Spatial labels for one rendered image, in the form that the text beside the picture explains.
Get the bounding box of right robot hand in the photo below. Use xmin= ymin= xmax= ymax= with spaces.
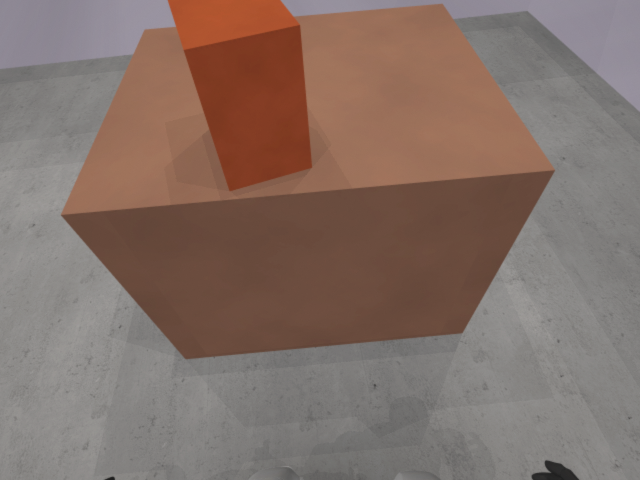
xmin=532 ymin=460 xmax=579 ymax=480

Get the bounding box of carton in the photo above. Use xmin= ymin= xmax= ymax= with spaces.
xmin=168 ymin=0 xmax=312 ymax=191

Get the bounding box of pedestal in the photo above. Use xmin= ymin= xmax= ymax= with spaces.
xmin=61 ymin=4 xmax=555 ymax=359

